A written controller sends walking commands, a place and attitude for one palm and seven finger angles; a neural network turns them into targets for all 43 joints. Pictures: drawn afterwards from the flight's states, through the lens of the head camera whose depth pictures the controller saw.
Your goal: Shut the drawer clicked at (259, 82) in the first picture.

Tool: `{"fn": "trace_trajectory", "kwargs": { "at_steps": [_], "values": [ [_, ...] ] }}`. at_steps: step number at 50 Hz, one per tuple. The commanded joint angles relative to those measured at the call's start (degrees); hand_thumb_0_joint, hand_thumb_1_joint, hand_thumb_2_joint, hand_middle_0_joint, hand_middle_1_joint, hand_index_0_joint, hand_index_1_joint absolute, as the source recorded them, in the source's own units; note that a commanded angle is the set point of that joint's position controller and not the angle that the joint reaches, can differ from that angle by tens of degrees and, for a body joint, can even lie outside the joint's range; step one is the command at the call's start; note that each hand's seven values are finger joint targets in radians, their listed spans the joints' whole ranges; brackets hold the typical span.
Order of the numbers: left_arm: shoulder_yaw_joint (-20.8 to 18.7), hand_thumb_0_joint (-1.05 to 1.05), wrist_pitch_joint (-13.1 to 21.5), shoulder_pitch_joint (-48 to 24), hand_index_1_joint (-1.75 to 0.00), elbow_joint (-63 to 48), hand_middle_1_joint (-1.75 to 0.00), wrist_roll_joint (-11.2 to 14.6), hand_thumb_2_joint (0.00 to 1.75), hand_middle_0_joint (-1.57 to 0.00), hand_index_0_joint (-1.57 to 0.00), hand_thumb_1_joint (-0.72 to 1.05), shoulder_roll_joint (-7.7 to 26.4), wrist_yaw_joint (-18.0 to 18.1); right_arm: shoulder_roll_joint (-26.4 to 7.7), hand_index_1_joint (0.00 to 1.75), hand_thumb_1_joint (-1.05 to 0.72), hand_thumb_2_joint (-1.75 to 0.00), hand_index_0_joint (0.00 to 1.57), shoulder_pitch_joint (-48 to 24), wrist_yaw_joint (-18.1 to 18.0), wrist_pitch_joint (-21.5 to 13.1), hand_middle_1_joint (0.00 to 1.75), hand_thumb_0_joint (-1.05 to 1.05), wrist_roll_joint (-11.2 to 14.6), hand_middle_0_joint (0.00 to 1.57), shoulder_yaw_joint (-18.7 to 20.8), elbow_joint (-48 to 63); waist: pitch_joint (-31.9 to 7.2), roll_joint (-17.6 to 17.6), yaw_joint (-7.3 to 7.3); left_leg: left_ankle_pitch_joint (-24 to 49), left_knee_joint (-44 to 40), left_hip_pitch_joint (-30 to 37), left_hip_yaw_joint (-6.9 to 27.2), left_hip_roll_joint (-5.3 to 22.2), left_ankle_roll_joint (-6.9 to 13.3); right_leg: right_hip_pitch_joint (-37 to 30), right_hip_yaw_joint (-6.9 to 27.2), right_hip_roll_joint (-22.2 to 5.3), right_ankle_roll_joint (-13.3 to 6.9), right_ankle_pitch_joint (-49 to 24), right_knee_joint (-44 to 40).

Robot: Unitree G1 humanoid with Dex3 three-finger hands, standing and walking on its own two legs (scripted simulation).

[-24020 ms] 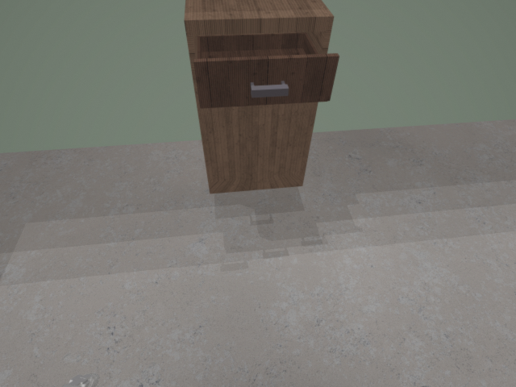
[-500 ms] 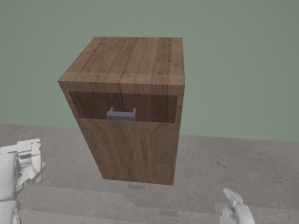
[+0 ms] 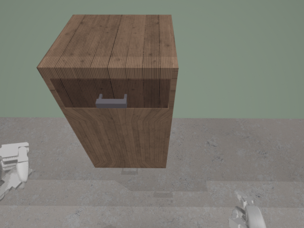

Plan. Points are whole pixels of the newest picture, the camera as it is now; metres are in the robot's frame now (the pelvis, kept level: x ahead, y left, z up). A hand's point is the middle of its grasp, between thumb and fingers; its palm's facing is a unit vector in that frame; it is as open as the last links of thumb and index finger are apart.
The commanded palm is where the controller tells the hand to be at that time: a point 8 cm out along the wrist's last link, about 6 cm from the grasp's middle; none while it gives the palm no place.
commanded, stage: step back with the hand held close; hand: left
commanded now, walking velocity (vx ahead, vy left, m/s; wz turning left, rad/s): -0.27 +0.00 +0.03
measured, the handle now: (112, 99) +0.57 +0.20 -0.05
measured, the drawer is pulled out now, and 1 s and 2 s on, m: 0.00 0.00 0.00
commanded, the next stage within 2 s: stop stepping back and stand still in 1.06 s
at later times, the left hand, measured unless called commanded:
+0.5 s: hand (3, 205) +0.13 +0.25 +0.16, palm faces +0.40 -0.76 -0.50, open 3.2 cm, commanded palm +0.06 +0.29 +0.18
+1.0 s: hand out of the picture +0.08 +0.24 +0.17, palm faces +0.37 -0.81 -0.45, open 3.2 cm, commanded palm +0.02 +0.27 +0.18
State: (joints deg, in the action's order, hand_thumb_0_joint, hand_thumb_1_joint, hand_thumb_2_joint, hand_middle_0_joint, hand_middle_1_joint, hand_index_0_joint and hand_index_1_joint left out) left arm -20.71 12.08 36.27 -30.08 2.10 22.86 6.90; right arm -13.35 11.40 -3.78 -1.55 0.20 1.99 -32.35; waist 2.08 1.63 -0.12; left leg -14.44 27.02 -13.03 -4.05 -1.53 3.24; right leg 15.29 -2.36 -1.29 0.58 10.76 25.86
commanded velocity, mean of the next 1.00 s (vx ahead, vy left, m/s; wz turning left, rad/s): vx -0.35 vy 0.00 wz -0.01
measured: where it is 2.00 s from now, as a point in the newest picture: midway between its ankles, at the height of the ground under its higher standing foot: outside the picture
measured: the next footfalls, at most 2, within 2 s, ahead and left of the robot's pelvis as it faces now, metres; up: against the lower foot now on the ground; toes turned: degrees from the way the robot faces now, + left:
right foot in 1.06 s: -0.22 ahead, -0.13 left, +0.00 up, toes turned +3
left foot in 1.24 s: -0.05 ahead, +0.06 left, +0.00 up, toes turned -1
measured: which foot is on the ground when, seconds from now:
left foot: down 0.00-1.00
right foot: down 0.00-0.76, up 0.78-1.00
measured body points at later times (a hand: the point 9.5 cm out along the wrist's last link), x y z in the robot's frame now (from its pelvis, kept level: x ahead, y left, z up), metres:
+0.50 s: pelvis -0.06 +0.00 -0.02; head -0.03 +0.02 +0.43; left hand +0.11 +0.29 +0.19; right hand +0.12 -0.23 -0.09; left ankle +0.00 +0.08 -0.74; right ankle +0.03 -0.13 -0.74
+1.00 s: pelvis -0.11 -0.01 +0.00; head -0.06 +0.03 +0.44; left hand +0.06 +0.28 +0.19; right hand +0.07 -0.23 -0.08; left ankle +0.00 +0.08 -0.74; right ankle -0.23 -0.14 -0.72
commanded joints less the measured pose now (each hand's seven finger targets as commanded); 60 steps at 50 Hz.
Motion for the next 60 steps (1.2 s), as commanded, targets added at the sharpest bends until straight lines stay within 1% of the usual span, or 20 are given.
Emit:
{"fn": "trace_trajectory", "kwargs": {
  "at_steps": [1, 8, 16, 20, 24, 27, 31, 33, 36, 38, 39, 42, 45, 49, 51, 54, 56, 57, 58, 60],
  "values": [
    [-7.47, 0.0, 3.48, -0.09, -1.6, -11.25, -1.6, 0.21, 0.9, -1.4, -1.4, 0.9, 7.76, 1.75, -6.27, 0.3, -0.9, -0.9, 0.2, -5.85, -0.67, -3.21, 0.3, 0.0, 0.11, 0.2, 1.62, 9.71, -8.36, 1.9, 0.75, 10.31, -7.21, -8.79, 8.43, 8.12, 0.1, -11.49, 4.24, -1.57, -0.49, -13.48, 3.51],
    [-7.13, 0.0, 4.5, -2.66, -1.6, -12.87, -1.6, -0.93, 0.9, -1.4, -1.4, 0.9, 7.32, 2.36, -6.66, 0.3, -0.9, -0.9, 0.2, -4.88, -0.67, -4.7, 0.3, 0.0, 0.15, 0.2, 1.5, 10.06, -4.92, 0.55, 0.05, -11.47, -8.95, -20.98, 9.97, 8.26, 2.04, -13.59, 6.92, -1.65, -0.59, -6.03, 4.73],
    [-7.4, 0.0, 6.18, -3.2, -1.6, -15.04, -1.6, -1.69, 0.9, -1.4, -1.4, 0.9, 7.26, 2.92, -6.96, 0.3, -0.9, -0.9, 0.2, -4.09, -0.62, -6.14, 0.3, 0.0, -0.33, 0.2, 1.43, 10.01, -3.86, 2.98, -0.52, -19.89, -9.29, -23.21, 11.88, 8.74, 2.43, -10.08, 7.66, -0.81, -0.76, 4.13, 3.04],
    [-9.04, 0.0, 6.85, -2.85, -1.6, -15.91, -1.6, -2.62, 0.9, -1.4, -1.4, 0.9, 7.9, 3.08, -7.01, 0.3, -0.9, -0.9, 0.2, -4.39, -0.79, -7.02, 0.3, 0.0, -0.29, 0.2, 1.63, 10.33, -5.36, 6.95, 0.08, -22.63, -13.71, -30.64, 15.18, 11.91, 3.88, -18.28, 5.42, 2.57, 0.29, -3.82, 12.54],
    [-10.12, 0.0, 7.32, -2.55, -1.6, -16.6, -1.6, -2.3, 0.9, -1.4, -1.4, 0.9, 8.36, 2.39, -7.03, 0.3, -0.9, -0.9, 0.2, -3.89, -0.62, -7.32, 0.3, 0.0, -0.58, 0.2, 2.18, 10.0, -6.74, 3.15, -0.21, -15.03, -9.37, -29.6, 13.87, 10.71, 3.51, -18.15, 7.86, 2.1, -0.16, -12.1, 13.36],
    [-9.48, 0.0, 7.38, -2.68, -1.6, -16.46, -1.6, -1.92, 0.9, -1.4, -1.4, 0.9, 7.82, 1.98, -6.79, 0.3, -0.9, -0.9, 0.2, -3.46, -0.27, -6.89, 0.3, 0.0, -0.51, 0.2, 2.44, 9.23, -6.93, -0.4, -0.58, -14.06, -3.91, -26.29, 10.85, 8.0, 2.44, -13.07, 12.32, -0.78, -1.39, -11.98, 9.07],
    [-9.44, 0.0, 7.47, -2.51, -1.6, -15.84, -1.6, -1.04, 0.9, -1.4, -1.4, 0.9, 9.02, 2.45, -5.77, 0.3, -0.9, -0.9, 0.2, -2.95, 0.45, -5.61, 0.3, 0.0, -0.64, 0.2, 2.72, 8.14, -6.74, -7.14, -1.2, -12.65, 7.77, -15.17, 7.91, 3.12, -0.52, 2.37, 20.9, -8.85, -5.81, 3.46, -5.01],
    [-9.59, 0.0, 7.8, -2.25, -1.6, -17.32, -1.6, -0.44, 0.9, -1.4, -1.4, 0.9, 9.91, 3.05, -5.23, 0.3, -0.9, -0.9, 0.2, -2.87, 0.65, -4.8, 0.3, 0.0, -0.54, 0.2, 2.52, 7.56, -8.3, -8.42, -1.56, -8.24, 10.67, -7.9, 7.13, 2.17, -1.37, 8.42, 18.81, -10.63, -6.57, 5.69, -7.5],
    [-10.91, 0.0, 8.26, 0.73, -1.6, -17.03, -1.6, -0.64, 0.9, -1.4, -1.4, 0.9, 10.39, 3.54, -5.89, 0.3, -0.9, -0.9, 0.2, -4.0, 0.12, -4.39, 0.3, 0.0, -0.48, 0.2, 2.43, 7.99, -8.73, -0.32, -1.64, -9.7, -0.47, -10.53, 11.75, 6.33, 0.58, 6.06, 11.0, -3.69, -2.99, 5.63, -0.32],
    [-12.56, 0.0, 8.96, 0.65, -1.6, -17.6, -1.6, -2.05, 0.9, -1.4, -1.4, 0.9, 10.15, 3.19, -7.49, 0.3, -0.9, -0.9, 0.2, -5.62, -0.48, -5.81, 0.3, 0.0, -0.45, 0.2, 2.71, 9.29, -8.91, 11.75, -0.96, -25.99, -16.51, -30.82, 21.69, 16.71, 5.26, -12.58, 4.58, 5.22, 0.45, 1.95, 19.74],
    [-11.95, 0.0, 9.09, -0.29, -1.6, -18.06, -1.6, -2.48, 0.9, -1.4, -1.4, 0.9, 9.45, 2.75, -7.08, 0.3, -0.9, -0.9, 0.2, -6.21, -0.65, -6.51, 0.3, 0.0, -0.45, 0.2, 2.92, 9.47, -8.71, 15.05, -0.63, -29.62, -20.7, -35.66, 25.72, 20.22, 6.72, -15.85, 4.29, 7.07, 1.04, 4.37, 27.25],
    [-11.62, 0.0, 8.76, -0.39, -1.6, -17.61, -1.6, -1.69, 0.9, -1.4, -1.4, 0.9, 8.86, 2.74, -6.17, 0.3, -0.9, -0.9, 0.2, -4.11, -0.44, -8.06, 0.3, 0.0, -1.24, 0.2, 3.24, 7.76, -6.41, 6.74, -0.33, -15.16, -15.62, -24.64, 22.13, 19.72, 7.12, -5.79, 5.71, 6.5, 0.39, 13.64, 27.25],
    [-6.94, 0.0, 9.21, 1.08, -1.6, -18.04, -1.6, 0.0, 0.9, -1.4, -1.4, 0.9, 6.33, 2.07, -5.42, 0.3, -0.9, -0.9, 0.2, -2.7, 0.22, -9.7, 0.3, 0.0, -1.95, 0.2, 2.18, 4.56, -8.74, 7.91, -0.36, 2.64, -12.58, -3.82, 19.12, 16.98, 4.8, 3.3, 3.67, 5.06, -0.31, 18.56, 12.09],
    [-6.13, 0.0, 9.64, -2.96, -1.6, -19.67, -1.6, -0.26, 0.9, -1.4, -1.4, 0.9, 8.36, 0.97, -5.81, 0.3, -0.9, -0.9, 0.2, -2.08, 0.99, -10.01, 0.3, 0.0, -3.35, 0.2, 1.82, 0.93, -16.12, 12.58, 0.44, 36.27, -6.05, 15.51, 14.62, 15.8, 2.26, 4.2, 3.09, 4.39, -0.58, 10.12, -3.49],
    [-7.52, 0.0, 9.87, -3.13, -1.6, -19.84, -1.6, 0.29, 0.9, -1.4, -1.4, 0.9, 9.9, 0.16, -5.57, 0.3, -0.9, -0.9, 0.2, -2.88, 1.36, -9.24, 0.3, 0.0, -3.01, 0.2, 1.81, 1.96, -19.02, 10.42, 0.98, 42.26, -2.98, 20.58, 10.62, 14.59, 1.26, 3.59, 2.25, 4.26, -0.01, 6.32, -6.11],
    [-12.67, 0.0, 9.61, 1.03, -1.6, -21.01, -1.6, 1.54, 0.9, -1.4, -1.4, 0.9, 13.44, -0.45, -4.96, 0.3, -0.9, -0.9, 0.2, -4.61, 1.59, -7.33, 0.3, 0.0, -2.05, 0.2, 1.59, 5.71, -21.71, 4.69, 1.82, 34.81, 0.14, 15.81, 5.55, 11.07, -0.73, -2.16, 2.53, 1.68, 0.3, -10.05, -7.43],
    [-13.9, 0.0, 9.08, 4.76, -1.6, -18.75, -1.6, 2.86, 0.9, -1.4, -1.4, 0.9, 13.7, -0.69, -4.12, 0.3, -0.9, -0.9, 0.2, -6.3, 1.15, -5.83, 0.3, 0.0, 0.55, 0.2, 1.0, 8.75, -18.5, -12.36, 0.86, 17.48, 7.69, 11.67, 0.47, 5.23, -2.59, 2.14, 4.64, -5.36, 2.43, -28.09, -8.26],
    [-15.24, 0.0, 8.88, 6.89, -1.6, -16.35, -1.6, 3.17, 0.9, -1.4, -1.4, 0.9, 13.84, -0.65, -4.04, 0.3, -0.9, -0.9, 0.2, -8.06, 0.58, -5.45, 0.3, 0.0, 1.21, 0.2, 0.81, 9.63, -14.82, -15.11, 1.13, 4.99, 12.42, 5.35, 0.63, 2.88, -2.66, 4.0, 5.53, -8.84, 1.55, -30.8, -8.36],
    [-14.14, 0.0, 8.38, 6.17, -1.6, -16.58, -1.6, 3.29, 0.9, -1.4, -1.4, 0.9, 13.28, -0.52, -3.71, 0.3, -0.9, -0.9, 0.2, -9.33, 0.17, -5.18, 0.3, 0.0, 1.22, 0.2, 0.18, 10.18, -11.42, -12.26, 0.86, -0.65, 14.15, -2.91, 2.57, 2.65, -2.75, 1.87, 7.74, -11.19, -0.8, -32.9, -6.13],
    [-13.31, 0.0, 6.51, 7.45, -1.6, -15.1, -1.6, 2.9, 0.9, -1.4, -1.4, 0.9, 12.34, -0.01, -2.98, 0.3, -0.9, -0.9, 0.2, -7.76, -0.55, -4.3, 0.3, 0.0, 0.24, 0.2, -0.75, 9.39, -10.1, -3.98, -0.19, 6.91, 7.52, -5.16, 3.22, 3.6, -2.61, -1.94, 9.39, -10.66, -2.73, -34.88, -1.94]
  ]
}}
